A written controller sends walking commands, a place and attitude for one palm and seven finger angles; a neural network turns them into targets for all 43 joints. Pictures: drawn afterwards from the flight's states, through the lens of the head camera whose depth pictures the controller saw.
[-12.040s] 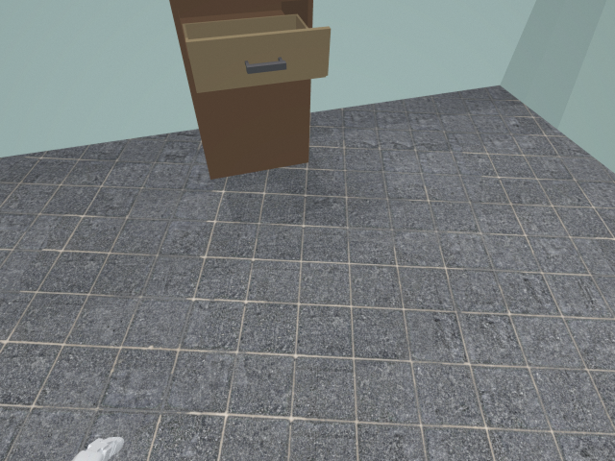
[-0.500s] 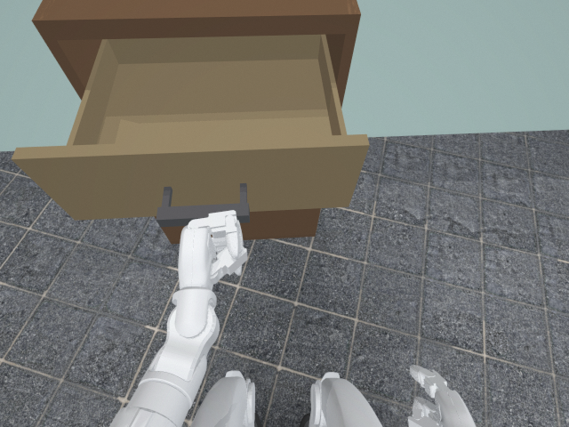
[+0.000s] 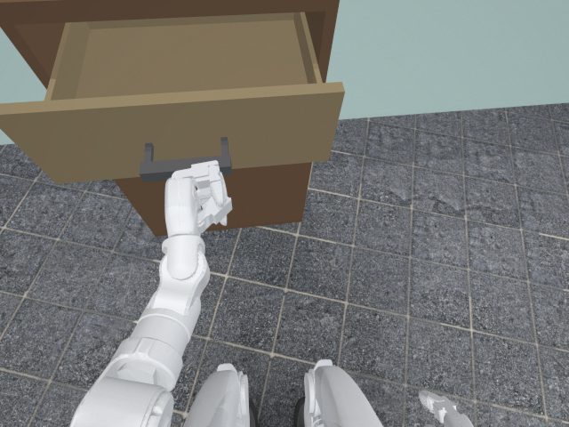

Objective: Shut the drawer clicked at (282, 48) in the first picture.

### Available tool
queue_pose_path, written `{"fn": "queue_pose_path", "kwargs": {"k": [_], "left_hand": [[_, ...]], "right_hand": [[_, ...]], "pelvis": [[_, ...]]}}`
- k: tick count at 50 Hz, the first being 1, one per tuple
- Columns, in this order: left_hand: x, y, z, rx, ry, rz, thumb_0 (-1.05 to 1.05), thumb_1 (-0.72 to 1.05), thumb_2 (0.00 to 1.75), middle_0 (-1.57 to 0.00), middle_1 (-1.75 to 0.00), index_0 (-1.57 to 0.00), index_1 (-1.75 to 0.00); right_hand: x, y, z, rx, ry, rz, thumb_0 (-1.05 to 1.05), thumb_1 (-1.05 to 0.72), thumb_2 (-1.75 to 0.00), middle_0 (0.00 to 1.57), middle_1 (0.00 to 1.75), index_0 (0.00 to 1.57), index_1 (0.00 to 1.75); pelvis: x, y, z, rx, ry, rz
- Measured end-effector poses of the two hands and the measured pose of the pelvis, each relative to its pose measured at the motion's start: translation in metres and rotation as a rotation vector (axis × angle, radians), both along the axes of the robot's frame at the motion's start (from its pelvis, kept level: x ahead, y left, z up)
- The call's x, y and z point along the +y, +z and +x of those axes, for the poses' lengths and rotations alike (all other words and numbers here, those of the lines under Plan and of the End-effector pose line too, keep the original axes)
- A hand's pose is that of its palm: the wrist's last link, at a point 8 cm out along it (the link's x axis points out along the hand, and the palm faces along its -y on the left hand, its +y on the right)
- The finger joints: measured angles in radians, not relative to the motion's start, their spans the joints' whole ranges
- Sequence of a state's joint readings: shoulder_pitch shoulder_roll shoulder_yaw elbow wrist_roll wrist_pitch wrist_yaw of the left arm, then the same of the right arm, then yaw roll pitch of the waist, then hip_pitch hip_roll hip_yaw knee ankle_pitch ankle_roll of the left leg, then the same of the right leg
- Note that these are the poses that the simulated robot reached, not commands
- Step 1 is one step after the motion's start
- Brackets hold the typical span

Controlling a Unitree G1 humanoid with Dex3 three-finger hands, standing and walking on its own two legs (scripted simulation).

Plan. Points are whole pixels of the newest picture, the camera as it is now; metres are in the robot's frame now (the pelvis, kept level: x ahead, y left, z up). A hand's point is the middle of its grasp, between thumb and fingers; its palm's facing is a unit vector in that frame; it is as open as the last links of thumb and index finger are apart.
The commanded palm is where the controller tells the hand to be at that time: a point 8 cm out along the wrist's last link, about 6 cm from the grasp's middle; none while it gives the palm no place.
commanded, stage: push the drawer shut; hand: left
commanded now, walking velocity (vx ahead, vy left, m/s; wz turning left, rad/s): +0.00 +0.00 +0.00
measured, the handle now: (187, 157) +0.50 +0.12 +0.03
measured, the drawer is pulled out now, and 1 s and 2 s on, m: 0.18 0.05 0.00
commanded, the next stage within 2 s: pull the fist back off the drawer in 1.74 s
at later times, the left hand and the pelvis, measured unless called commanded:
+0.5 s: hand (219, 165) +0.48 +0.08 +0.02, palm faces +0.08 -1.00 -0.03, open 3.3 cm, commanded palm +0.47 +0.13 +0.03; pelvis +0.00 +0.00 +0.00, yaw -1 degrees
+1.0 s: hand (220, 129) +0.55 +0.08 +0.03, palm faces +0.10 -0.99 -0.04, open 3.4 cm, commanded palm +0.52 +0.12 +0.03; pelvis +0.01 +0.00 -0.01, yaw -2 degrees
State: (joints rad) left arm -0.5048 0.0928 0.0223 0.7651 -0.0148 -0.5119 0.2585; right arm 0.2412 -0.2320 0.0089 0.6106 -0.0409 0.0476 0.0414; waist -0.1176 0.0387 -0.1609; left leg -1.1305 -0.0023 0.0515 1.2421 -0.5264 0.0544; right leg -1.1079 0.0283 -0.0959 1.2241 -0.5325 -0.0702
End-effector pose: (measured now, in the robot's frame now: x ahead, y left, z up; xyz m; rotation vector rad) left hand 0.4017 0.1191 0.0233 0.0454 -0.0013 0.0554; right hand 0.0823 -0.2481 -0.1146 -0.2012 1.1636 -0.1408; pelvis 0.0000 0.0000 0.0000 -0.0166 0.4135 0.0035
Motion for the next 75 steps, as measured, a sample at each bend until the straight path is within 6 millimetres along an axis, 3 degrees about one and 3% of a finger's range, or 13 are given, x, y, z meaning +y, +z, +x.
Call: {"fn": "queue_pose_path", "kwargs": {"k": [16,31,48,75], "left_hand": [[0.010,0.004,0.041,-0.002,0.026,-0.003,0.04,0.79,0.86,-1.40,-1.60,-1.40,-1.59],[0.008,0.001,0.072,-0.011,0.037,-0.009,0.02,0.81,0.89,-1.40,-1.60,-1.41,-1.59],[0.009,0.008,0.118,0.010,0.045,-0.010,0.06,0.85,0.89,-1.40,-1.60,-1.40,-1.59],[0.013,0.010,0.174,0.014,0.046,-0.009,0.06,0.84,0.90,-1.40,-1.60,-1.40,-1.59]], "right_hand": [[0.000,0.001,-0.040,0.108,-0.054,-0.006,0.00,-0.91,-0.90,0.20,0.30,0.20,0.29],[-0.001,-0.003,-0.062,0.182,-0.068,-0.022,0.00,-0.91,-0.90,0.20,0.30,0.20,0.29],[0.005,0.001,-0.103,0.302,-0.127,-0.013,0.00,-0.91,-0.90,0.20,0.30,0.20,0.29],[0.008,0.006,-0.134,0.401,-0.163,-0.033,0.00,-0.91,-0.90,0.20,0.30,0.20,0.29]], "pelvis": [[0.003,0.000,0.004,0.028,-0.013,-0.004],[0.005,-0.008,0.002,0.061,-0.009,-0.013],[0.005,-0.010,0.005,0.105,-0.020,-0.023],[0.003,-0.021,0.006,0.171,-0.020,-0.044]]}}
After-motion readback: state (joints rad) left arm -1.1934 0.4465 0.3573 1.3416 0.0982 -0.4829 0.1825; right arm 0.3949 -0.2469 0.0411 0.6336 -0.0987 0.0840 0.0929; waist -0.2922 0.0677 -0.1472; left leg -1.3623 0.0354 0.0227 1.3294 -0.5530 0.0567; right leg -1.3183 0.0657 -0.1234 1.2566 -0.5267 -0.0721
